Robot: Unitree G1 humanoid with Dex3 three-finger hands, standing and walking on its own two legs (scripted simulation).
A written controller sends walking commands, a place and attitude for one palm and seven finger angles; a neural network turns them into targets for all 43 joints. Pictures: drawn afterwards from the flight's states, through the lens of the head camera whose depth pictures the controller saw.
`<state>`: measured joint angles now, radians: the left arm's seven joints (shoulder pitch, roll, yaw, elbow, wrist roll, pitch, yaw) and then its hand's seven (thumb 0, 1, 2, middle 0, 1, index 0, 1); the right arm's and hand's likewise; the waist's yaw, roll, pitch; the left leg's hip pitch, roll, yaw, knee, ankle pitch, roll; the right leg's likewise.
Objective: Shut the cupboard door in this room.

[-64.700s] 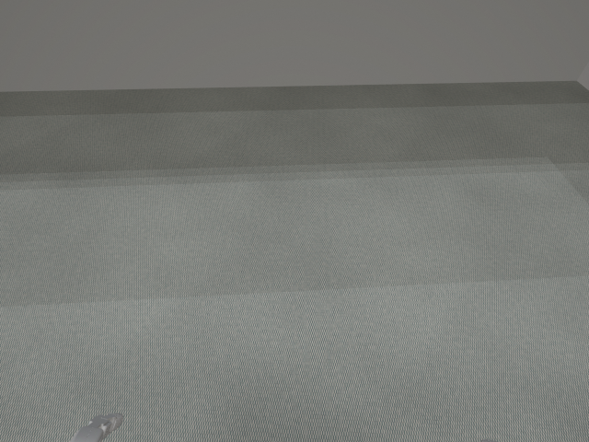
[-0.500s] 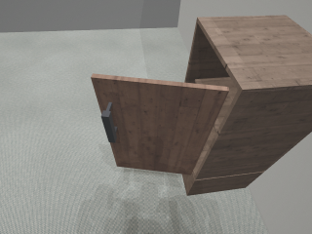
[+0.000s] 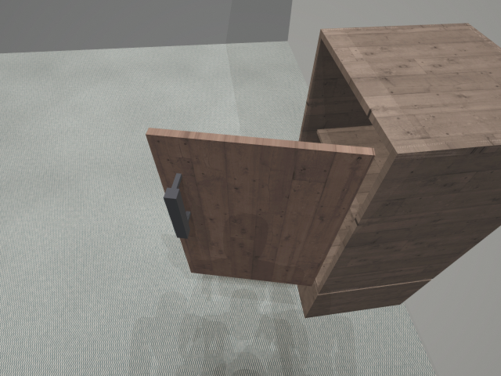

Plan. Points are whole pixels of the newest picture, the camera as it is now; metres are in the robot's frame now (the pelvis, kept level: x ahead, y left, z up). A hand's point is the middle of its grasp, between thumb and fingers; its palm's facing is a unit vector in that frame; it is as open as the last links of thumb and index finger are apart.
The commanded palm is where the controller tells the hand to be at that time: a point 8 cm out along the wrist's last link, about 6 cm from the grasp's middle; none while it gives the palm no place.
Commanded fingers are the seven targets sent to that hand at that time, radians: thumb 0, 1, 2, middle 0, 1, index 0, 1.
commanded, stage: come to a stop and stand still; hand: left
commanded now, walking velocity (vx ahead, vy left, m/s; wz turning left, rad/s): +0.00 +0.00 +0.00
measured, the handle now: (180, 206) +0.43 +0.18 -0.05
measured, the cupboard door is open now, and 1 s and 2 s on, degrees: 76 76 76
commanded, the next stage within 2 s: look again from close up in 0.22 s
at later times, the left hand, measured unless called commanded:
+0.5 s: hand out of the picture +0.03 +0.18 -0.17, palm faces +0.02 -0.97 -0.24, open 7.4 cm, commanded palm none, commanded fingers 0.00 0.90 0.90 -0.20 -0.30 -0.20 -0.30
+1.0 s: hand out of the picture +0.03 +0.17 -0.16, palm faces +0.11 -0.97 -0.22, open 7.4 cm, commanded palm +0.07 +0.21 -0.07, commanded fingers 0.00 0.90 0.90 -0.25 -0.36 -0.25 -0.36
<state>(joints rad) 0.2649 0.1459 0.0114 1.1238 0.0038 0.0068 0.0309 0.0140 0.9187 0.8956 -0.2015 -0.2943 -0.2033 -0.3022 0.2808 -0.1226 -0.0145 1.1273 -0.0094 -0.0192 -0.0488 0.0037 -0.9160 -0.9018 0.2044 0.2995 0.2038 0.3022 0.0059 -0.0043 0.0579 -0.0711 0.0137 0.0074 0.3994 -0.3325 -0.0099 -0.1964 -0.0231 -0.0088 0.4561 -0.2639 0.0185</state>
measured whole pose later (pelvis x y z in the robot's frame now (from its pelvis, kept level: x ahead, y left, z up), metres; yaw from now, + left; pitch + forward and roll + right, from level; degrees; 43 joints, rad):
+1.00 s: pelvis -0.02 -0.02 -0.01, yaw +0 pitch +0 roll +0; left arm 0.36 0.16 0.04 0.75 -0.05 0.06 0.03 0.02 0.90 0.90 -0.20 -0.30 -0.21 -0.30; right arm 0.33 -0.17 0.03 1.03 0.00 -0.09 -0.07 0.00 -0.91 -0.90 0.21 0.30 0.20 0.30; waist 0.00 0.02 0.08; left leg -0.15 0.04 0.04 0.53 -0.36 -0.02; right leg -0.28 -0.01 -0.01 0.58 -0.29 0.00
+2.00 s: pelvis -0.09 +0.02 -0.12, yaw +3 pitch +17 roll -3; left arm 0.41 0.26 0.10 -0.07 -0.26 -0.40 -0.33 0.02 0.90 0.90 -1.00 -1.16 -1.00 -1.17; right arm 0.25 -0.27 -0.01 0.51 0.03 -0.24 -0.06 0.01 -0.91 -0.90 0.21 0.30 0.21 0.30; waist -0.02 0.01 -0.13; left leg -1.00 0.00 -0.03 1.32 -0.61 0.02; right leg -1.04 -0.05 -0.04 1.23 -0.47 0.03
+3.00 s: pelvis -0.07 +0.00 -0.10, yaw +3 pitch +17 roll -2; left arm 0.40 0.26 0.15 -0.02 -0.28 -0.36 -0.34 0.02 0.90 0.90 -1.30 -1.49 -1.30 -1.50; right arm 0.24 -0.23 0.01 0.46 0.03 -0.17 -0.05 0.01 -0.91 -0.90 0.21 0.30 0.21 0.30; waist -0.01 0.03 -0.15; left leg -0.91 0.02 -0.05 1.23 -0.61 -0.01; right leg -0.97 -0.04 -0.06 1.17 -0.49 0.00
